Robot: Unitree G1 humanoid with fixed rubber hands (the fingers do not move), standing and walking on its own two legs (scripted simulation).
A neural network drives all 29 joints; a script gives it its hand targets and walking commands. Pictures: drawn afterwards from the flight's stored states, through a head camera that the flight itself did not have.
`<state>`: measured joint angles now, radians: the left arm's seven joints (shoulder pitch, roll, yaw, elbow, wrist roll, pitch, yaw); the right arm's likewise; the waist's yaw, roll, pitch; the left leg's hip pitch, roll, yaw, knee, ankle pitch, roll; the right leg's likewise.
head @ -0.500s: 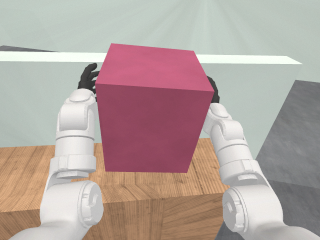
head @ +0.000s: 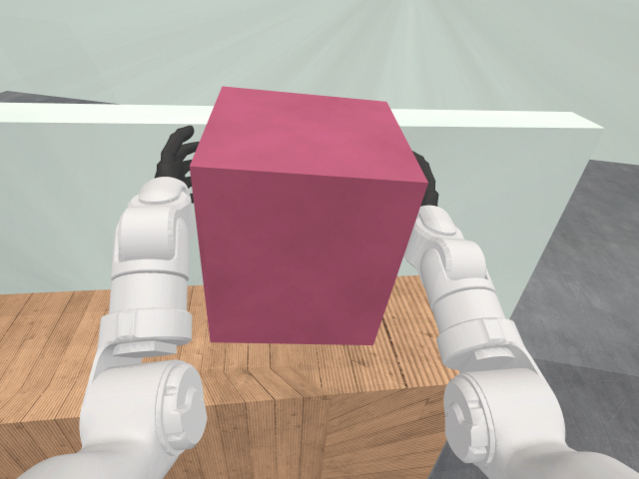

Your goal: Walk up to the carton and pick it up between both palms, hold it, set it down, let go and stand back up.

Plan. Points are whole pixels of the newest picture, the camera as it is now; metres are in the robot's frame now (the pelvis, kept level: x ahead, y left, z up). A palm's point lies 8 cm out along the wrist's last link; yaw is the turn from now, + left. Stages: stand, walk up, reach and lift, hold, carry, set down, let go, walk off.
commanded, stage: hold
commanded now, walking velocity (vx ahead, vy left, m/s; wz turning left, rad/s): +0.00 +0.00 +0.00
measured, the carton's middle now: (300, 219) +0.37 +0.01 +0.20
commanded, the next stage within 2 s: none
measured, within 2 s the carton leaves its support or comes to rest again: neither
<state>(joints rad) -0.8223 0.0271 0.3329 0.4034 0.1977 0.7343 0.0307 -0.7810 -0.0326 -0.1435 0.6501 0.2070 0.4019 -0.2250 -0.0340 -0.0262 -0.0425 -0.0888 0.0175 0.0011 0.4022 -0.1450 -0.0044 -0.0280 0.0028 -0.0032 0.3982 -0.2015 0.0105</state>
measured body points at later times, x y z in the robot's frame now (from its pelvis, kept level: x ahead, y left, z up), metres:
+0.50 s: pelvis +0.00 +0.00 +0.00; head -0.09 +0.01 +0.44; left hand +0.38 +0.16 +0.25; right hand +0.38 -0.14 +0.22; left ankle +0.06 +0.12 -0.74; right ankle +0.02 -0.12 -0.74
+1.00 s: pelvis +0.00 +0.00 +0.00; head -0.09 +0.01 +0.44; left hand +0.38 +0.16 +0.25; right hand +0.38 -0.14 +0.22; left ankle +0.06 +0.12 -0.74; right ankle +0.02 -0.12 -0.74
